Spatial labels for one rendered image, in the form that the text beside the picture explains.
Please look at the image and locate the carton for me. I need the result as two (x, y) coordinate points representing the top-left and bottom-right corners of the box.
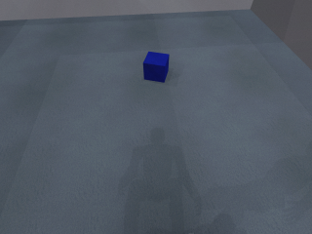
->
(143, 52), (170, 83)

